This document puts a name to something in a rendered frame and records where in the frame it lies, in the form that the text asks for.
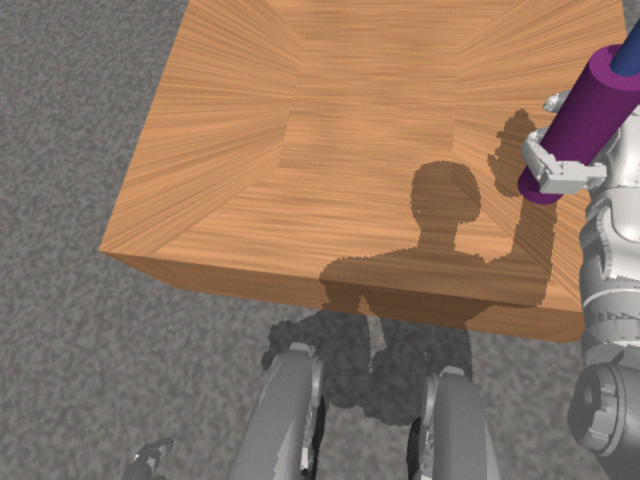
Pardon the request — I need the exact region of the left robot hand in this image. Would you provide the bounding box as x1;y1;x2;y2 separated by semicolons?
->
118;437;174;480

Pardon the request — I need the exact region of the right robot hand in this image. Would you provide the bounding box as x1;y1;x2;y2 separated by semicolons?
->
521;89;640;201

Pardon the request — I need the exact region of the bottle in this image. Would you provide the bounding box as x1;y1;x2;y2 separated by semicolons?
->
518;18;640;205

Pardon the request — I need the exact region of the right robot arm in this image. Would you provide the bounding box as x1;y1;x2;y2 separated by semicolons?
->
567;187;640;480

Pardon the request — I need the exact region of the left robot foot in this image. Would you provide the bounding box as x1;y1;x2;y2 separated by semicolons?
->
300;395;325;480

